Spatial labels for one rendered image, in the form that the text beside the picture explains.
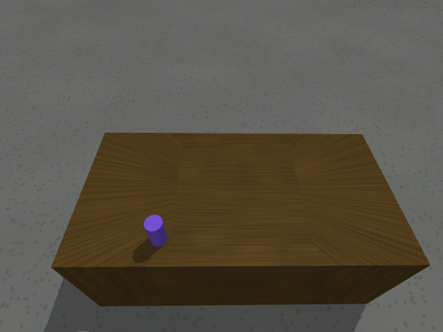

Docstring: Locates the can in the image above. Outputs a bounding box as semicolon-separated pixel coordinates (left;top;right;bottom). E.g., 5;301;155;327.
144;215;168;247

